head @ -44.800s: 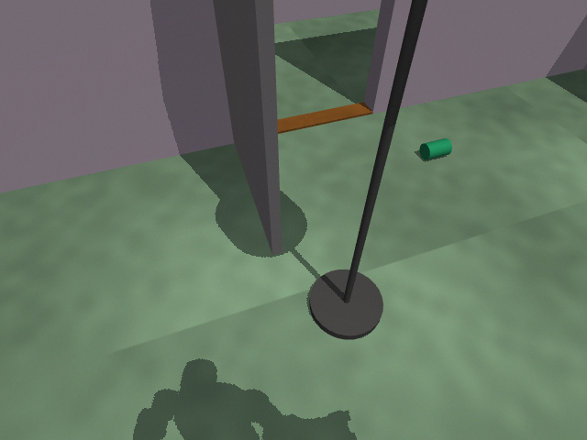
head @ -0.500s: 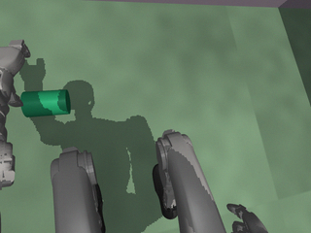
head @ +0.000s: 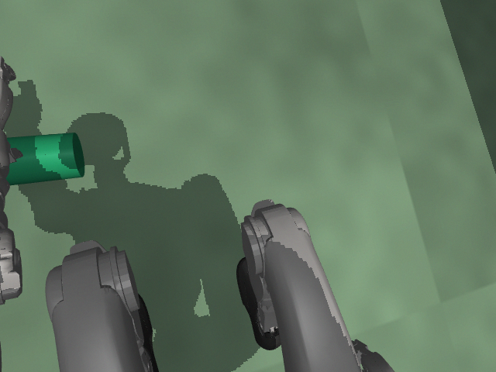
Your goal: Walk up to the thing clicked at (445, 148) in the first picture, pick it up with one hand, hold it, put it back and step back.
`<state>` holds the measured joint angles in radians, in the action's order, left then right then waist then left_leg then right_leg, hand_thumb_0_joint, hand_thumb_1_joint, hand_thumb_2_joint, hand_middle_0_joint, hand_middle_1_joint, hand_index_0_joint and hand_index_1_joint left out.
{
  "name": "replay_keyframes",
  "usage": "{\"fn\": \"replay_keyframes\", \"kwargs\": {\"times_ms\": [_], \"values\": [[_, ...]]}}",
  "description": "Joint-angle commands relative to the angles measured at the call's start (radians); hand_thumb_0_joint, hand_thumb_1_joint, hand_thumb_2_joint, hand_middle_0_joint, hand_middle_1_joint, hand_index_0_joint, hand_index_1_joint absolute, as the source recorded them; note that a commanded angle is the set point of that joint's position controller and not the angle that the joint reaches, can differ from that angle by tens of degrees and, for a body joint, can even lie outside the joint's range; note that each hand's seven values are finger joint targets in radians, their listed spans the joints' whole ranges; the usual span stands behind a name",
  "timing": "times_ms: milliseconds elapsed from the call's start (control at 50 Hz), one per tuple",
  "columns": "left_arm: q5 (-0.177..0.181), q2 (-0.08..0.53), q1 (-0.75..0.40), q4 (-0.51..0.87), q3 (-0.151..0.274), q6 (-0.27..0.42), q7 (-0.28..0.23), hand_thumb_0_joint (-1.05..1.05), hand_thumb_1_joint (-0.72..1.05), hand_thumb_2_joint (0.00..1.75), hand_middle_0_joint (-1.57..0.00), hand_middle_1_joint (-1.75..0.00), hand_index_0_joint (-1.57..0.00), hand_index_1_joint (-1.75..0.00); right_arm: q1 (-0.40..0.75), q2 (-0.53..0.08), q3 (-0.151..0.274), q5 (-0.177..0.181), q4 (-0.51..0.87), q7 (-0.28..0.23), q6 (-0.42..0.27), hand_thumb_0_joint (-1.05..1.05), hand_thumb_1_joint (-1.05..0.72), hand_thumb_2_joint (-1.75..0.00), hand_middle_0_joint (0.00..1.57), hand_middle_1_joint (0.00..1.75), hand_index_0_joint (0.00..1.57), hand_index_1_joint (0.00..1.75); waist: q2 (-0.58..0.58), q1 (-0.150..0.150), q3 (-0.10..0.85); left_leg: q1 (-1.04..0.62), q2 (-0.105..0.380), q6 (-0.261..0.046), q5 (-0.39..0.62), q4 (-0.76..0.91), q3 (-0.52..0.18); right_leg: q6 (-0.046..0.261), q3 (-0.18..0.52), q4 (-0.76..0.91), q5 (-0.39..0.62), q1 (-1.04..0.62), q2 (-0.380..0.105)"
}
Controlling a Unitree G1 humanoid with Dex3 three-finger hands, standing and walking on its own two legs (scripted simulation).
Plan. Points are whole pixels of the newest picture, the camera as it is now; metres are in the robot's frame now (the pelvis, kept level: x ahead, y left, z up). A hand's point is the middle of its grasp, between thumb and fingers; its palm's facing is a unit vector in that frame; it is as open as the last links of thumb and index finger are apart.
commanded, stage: home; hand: left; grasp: from above
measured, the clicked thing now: (40, 158) +0.50 +0.27 -0.29
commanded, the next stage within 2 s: none
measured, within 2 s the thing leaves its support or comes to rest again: neither
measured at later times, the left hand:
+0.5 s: hand out of the picture +0.33 +0.25 +0.07, palm faces -0.18 -0.76 -0.63, open 7.6 cm
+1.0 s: hand out of the picture +0.25 +0.21 +0.27, palm faces +0.19 -0.96 -0.22, open 7.4 cm
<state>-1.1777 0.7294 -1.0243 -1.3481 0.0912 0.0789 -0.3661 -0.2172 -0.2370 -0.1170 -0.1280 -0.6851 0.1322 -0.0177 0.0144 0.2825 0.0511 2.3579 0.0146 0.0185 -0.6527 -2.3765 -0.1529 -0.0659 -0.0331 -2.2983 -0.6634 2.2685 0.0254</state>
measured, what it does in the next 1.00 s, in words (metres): rises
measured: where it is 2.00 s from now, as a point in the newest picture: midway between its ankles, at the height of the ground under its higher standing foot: (205, 339)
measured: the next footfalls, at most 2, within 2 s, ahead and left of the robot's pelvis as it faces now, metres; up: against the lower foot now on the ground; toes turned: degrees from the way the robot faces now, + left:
none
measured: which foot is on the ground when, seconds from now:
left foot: down 0.00-1.00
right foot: down 0.00-1.00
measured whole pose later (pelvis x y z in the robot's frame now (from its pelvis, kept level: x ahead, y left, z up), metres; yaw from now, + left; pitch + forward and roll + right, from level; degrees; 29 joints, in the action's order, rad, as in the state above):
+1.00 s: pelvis +0.07 +0.00 +0.34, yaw +8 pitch +17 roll -4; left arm 0.06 0.23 0.31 -0.01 0.06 -0.43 -0.08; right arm -0.25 -0.20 -0.07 0.04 -0.54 -0.15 -0.14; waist 0.05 0.07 0.17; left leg 0.96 0.05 0.02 -0.53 -1.20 -0.07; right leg -0.03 -0.05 -1.13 -0.52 0.89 -0.01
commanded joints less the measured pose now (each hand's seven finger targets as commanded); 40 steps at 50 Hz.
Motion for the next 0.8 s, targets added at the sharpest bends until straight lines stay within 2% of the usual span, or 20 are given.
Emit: {"fn": "replay_keyframes", "kwargs": {"times_ms": [0, 40, 60, 140, 160, 200, 240, 300, 340, 360, 420, 460, 480, 540, 560, 620, 700, 720, 760, 780], "values": [[0.140, 0.213, -0.240, 0.295, 0.022, -0.071, 0.032, 0.00, 0.18, 0.88, -0.22, -0.51, -0.21, -0.52, -0.220, -0.267, 0.144, 0.033, 0.024, -0.011, 0.010, 0.00, -0.89, -0.90, 0.20, 0.30, 0.20, 0.30, 0.344, -0.075, 0.932, -0.685, -0.013, -0.044, 0.214, 0.328, 0.136, 0.098, -0.098, 0.306, 0.268, -0.538, 0.024], [0.220, 0.179, -0.156, 0.388, 0.029, -0.090, 0.089, 0.00, 0.34, 0.87, -0.21, -0.44, -0.20, -0.45, -0.215, -0.268, 0.171, 0.061, 0.037, -0.013, 0.024, 0.00, -0.89, -0.90, 0.20, 0.30, 0.20, 0.30, 0.330, -0.101, 0.916, -0.716, -0.014, -0.043, 0.202, 0.386, 0.126, 0.100, -0.090, 0.342, 0.250, -0.549, 0.017], [0.261, 0.129, -0.102, 0.433, 0.009, -0.098, 0.123, 0.00, 0.41, 0.82, -0.20, -0.39, -0.19, -0.40, -0.207, -0.260, 0.178, 0.071, 0.046, -0.014, 0.030, 0.00, -0.90, -0.90, 0.20, 0.30, 0.20, 0.30, 0.307, -0.099, 0.907, -0.722, -0.013, -0.044, 0.202, 0.406, 0.120, 0.099, -0.090, 0.362, 0.251, -0.572, 0.017], [0.411, 0.062, 0.076, 0.619, 0.011, -0.121, 0.234, 0.00, 0.66, 0.81, -0.19, -0.30, -0.19, -0.30, -0.158, -0.239, 0.194, 0.104, 0.087, -0.032, 0.049, 0.00, -0.90, -0.90, 0.20, 0.30, 0.20, 0.30, 0.168, -0.121, 0.819, -0.703, -0.012, -0.056, 0.170, 0.474, 0.105, 0.093, -0.071, 0.459, 0.233, -0.641, 0.016], [0.444, 0.025, 0.142, 0.637, 0.001, -0.127, 0.255, 0.00, 0.74, 0.81, -0.18, -0.28, -0.18, -0.28, -0.138, -0.234, 0.196, 0.110, 0.098, -0.037, 0.051, 0.00, -0.90, -0.90, 0.20, 0.30, 0.20, 0.30, 0.151, -0.128, 0.790, -0.714, -0.010, -0.054, 0.163, 0.498, 0.095, 0.094, -0.070, 0.470, 0.225, -0.638, 0.012], [0.508, 0.005, 0.204, 0.769, 0.005, -0.135, 0.282, 0.00, 0.90, 0.90, -0.20, -0.30, -0.20, -0.30, -0.110, -0.225, 0.202, 0.120, 0.123, -0.048, 0.053, 0.00, -0.90, -0.90, 0.20, 0.30, 0.20, 0.30, 0.142, -0.146, 0.757, -0.759, -0.004, -0.052, 0.148, 0.549, 0.089, 0.096, -0.063, 0.522, 0.206, -0.666, 0.008], [0.565, -0.027, 0.274, 0.838, -0.006, -0.147, 0.299, 0.00, 0.90, 0.90, -0.20, -0.30, -0.20, -0.30, -0.079, -0.214, 0.203, 0.128, 0.139, -0.060, 0.050, 0.00, -0.90, -0.90, 0.20, 0.30, 0.20, 0.30, 0.132, -0.159, 0.730, -0.819, 0.002, -0.047, 0.140, 0.603, 0.082, 0.097, -0.058, 0.562, 0.193, -0.693, 0.004], [0.648, -0.064, 0.344, 0.971, 0.002, -0.164, 0.302, 0.00, 0.90, 0.90, -0.20, -0.30, -0.20, -0.30, -0.054, -0.207, 0.205, 0.136, 0.164, -0.077, 0.038, 0.00, -0.90, -0.90, 0.20, 0.30, 0.20, 0.30, 0.150, -0.171, 0.733, -0.907, 0.004, -0.042, 0.145, 0.669, 0.077, 0.098, -0.048, 0.624, 0.196, -0.744, -0.004], [0.689, -0.095, 0.435, 0.983, -0.002, -0.185, 0.295, 0.00, 0.90, 0.90, -0.20, -0.30, -0.20, -0.30, -0.031, -0.195, 0.202, 0.142, 0.174, -0.089, 0.027, 0.00, -0.90, -0.90, 0.20, 0.30, 0.20, 0.30, 0.122, -0.179, 0.709, -0.951, 0.007, -0.042, 0.152, 0.714, 0.083, 0.094, -0.042, 0.671, 0.202, -0.798, -0.005], [0.712, -0.108, 0.427, 1.044, -0.007, -0.190, 0.291, 0.00, 0.90, 0.90, -0.20, -0.30, -0.20, -0.30, -0.023, -0.194, 0.202, 0.143, 0.181, -0.097, 0.020, 0.00, -0.90, -0.90, 0.20, 0.30, 0.20, 0.30, 0.137, -0.175, 0.717, -0.982, 0.007, -0.041, 0.139, 0.740, 0.081, 0.093, -0.037, 0.698, 0.195, -0.820, -0.009], [0.790, -0.173, 0.530, 1.082, -0.031, -0.220, 0.284, 0.00, 0.90, 0.90, -0.20, -0.30, -0.20, -0.30, 0.012, -0.186, 0.199, 0.150, 0.188, -0.122, -0.007, 0.00, -0.90, -0.90, 0.20, 0.30, 0.20, 0.30, 0.139, -0.175, 0.651, -1.050, 0.009, -0.035, 0.100, 0.820, 0.079, 0.092, -0.026, 0.773, 0.157, -0.865, -0.011], [0.840, -0.180, 0.608, 1.113, -0.017, -0.243, 0.277, 0.00, 0.90, 0.90, -0.20, -0.30, -0.20, -0.30, 0.034, -0.184, 0.195, 0.154, 0.192, -0.140, -0.027, 0.00, -0.90, -0.90, 0.20, 0.30, 0.20, 0.30, 0.128, -0.193, 0.635, -1.105, 0.009, -0.032, 0.091, 0.867, 0.071, 0.091, -0.023, 0.812, 0.149, -0.906, -0.012], [0.864, -0.206, 0.637, 1.141, -0.033, -0.253, 0.276, 0.00, 0.90, 0.90, -0.20, -0.30, -0.20, -0.30, 0.042, -0.176, 0.193, 0.157, 0.198, -0.146, -0.035, 0.00, -0.90, -0.90, 0.20, 0.30, 0.20, 0.30, 0.137, -0.183, 0.605, -1.120, 0.009, -0.032, 0.089, 0.890, 0.076, 0.090, -0.019, 0.840, 0.147, -0.924, -0.011], [0.953, -0.214, 0.706, 1.215, -0.012, -0.288, 0.265, 0.00, 0.90, 0.90, -0.20, -0.30, -0.20, -0.30, 0.076, -0.161, 0.179, 0.160, 0.216, -0.166, -0.055, 0.00, -0.90, -0.90, 0.20, 0.30, 0.20, 0.30, 0.106, -0.184, 0.565, -1.167, 0.005, -0.037, 0.046, 0.961, 0.074, 0.084, -0.004, 0.930, 0.110, -1.009, -0.013], [0.979, -0.236, 0.732, 1.229, -0.025, -0.299, 0.266, 0.00, 0.90, 0.90, -0.20, -0.30, -0.20, -0.30, 0.082, -0.159, 0.176, 0.161, 0.219, -0.174, -0.064, 0.00, -0.90, -0.90, 0.20, 0.30, 0.20, 0.30, 0.107, -0.179, 0.551, -1.201, 0.007, -0.036, 0.046, 0.988, 0.073, 0.085, -0.001, 0.949, 0.110, -1.021, -0.015], [1.056, -0.246, 0.839, 1.280, 0.000, -0.328, 0.260, 0.00, 0.90, 0.90, -0.20, -0.30, -0.20, -0.30, 0.097, -0.149, 0.163, 0.165, 0.240, -0.195, -0.085, 0.00, -0.90, -0.90, 0.20, 0.30, 0.20, 0.30, 0.107, -0.198, 0.518, -1.281, 0.007, -0.033, 0.029, 1.070, 0.062, 0.083, 0.000, 1.016, 0.097, -1.085, -0.015], [1.124, -0.285, 0.962, 1.354, 0.006, -0.377, 0.251, 0.00, 0.90, 0.90, -0.20, -0.30, -0.20, -0.30, 0.075, -0.126, 0.142, 0.169, 0.258, -0.224, -0.104, 0.00, -0.90, -0.90, 0.20, 0.30, 0.20, 0.30, 0.093, -0.199, 0.499, -1.386, 0.005, -0.032, 0.109, 1.155, 0.069, 0.081, 0.000, 1.115, 0.169, -1.217, -0.015], [1.136, -0.325, 1.003, 1.364, -0.017, -0.391, 0.255, 0.00, 0.90, 0.90, -0.20, -0.30, -0.20, -0.30, 0.068, -0.118, 0.135, 0.169, 0.258, -0.232, -0.110, 0.00, -0.90, -0.90, 0.20, 0.30, 0.20, 0.30, 0.095, -0.189, 0.475, -1.413, 0.007, -0.029, 0.125, 1.188, 0.062, 0.080, -0.004, 1.132, 0.186, -1.236, -0.017], [1.165, -0.328, 1.048, 1.386, 0.014, -0.415, 0.255, 0.00, 0.90, 0.90, -0.20, -0.30, -0.20, -0.30, 0.053, -0.116, 0.129, 0.169, 0.254, -0.252, -0.120, 0.00, -0.90, -0.90, 0.20, 0.30, 0.20, 0.30, 0.100, -0.201, 0.456, -1.471, 0.010, -0.026, 0.177, 1.228, 0.064, 0.082, -0.006, 1.171, 0.228, -1.286, -0.015], [1.179, -0.340, 1.080, 1.406, 0.010, -0.423, 0.258, 0.00, 0.90, 0.90, -0.20, -0.30, -0.20, -0.30, 0.048, -0.110, 0.126, 0.168, 0.256, -0.260, -0.128, 0.00, -0.90, -0.90, 0.20, 0.30, 0.20, 0.30, 0.095, -0.201, 0.439, -1.488, 0.011, -0.025, 0.218, 1.246, 0.064, 0.080, -0.013, 1.189, 0.259, -1.316, -0.013]]}}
